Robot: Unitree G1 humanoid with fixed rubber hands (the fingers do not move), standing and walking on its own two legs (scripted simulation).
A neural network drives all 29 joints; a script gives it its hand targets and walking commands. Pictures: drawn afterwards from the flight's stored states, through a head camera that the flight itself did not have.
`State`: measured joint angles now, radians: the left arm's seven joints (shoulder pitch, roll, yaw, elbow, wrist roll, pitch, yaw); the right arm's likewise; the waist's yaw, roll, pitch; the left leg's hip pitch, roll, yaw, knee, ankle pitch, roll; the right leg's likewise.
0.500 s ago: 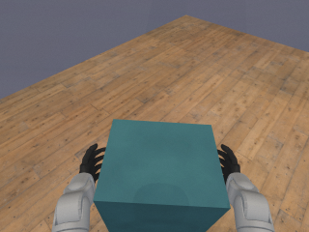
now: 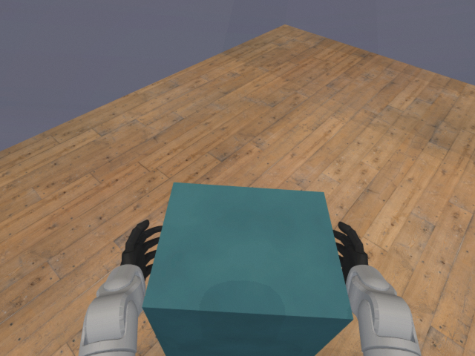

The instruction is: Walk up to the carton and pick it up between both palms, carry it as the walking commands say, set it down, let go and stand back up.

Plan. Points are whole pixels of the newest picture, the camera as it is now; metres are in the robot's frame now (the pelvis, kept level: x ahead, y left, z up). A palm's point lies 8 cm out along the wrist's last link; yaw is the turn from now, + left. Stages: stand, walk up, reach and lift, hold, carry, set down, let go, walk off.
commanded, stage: carry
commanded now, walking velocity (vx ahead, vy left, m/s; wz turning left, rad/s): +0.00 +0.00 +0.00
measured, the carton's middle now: (241, 280) +0.28 +0.01 -0.06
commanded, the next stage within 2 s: hold in 1.56 s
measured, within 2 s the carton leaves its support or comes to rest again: neither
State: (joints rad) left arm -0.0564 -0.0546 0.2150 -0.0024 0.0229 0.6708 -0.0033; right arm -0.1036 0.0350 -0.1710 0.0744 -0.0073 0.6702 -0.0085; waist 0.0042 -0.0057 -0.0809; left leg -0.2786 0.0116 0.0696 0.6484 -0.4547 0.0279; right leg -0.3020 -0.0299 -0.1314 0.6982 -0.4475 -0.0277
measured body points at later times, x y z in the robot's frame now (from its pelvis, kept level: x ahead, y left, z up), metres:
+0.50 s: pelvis -0.02 +0.00 +0.00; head -0.04 +0.01 +0.45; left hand +0.26 +0.18 +0.03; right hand +0.27 -0.18 +0.03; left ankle -0.02 +0.10 -0.72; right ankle -0.06 -0.10 -0.72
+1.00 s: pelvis -0.07 -0.02 +0.00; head -0.10 -0.03 +0.45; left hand +0.21 +0.16 +0.03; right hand +0.22 -0.21 +0.02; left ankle -0.02 +0.10 -0.72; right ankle -0.06 -0.10 -0.72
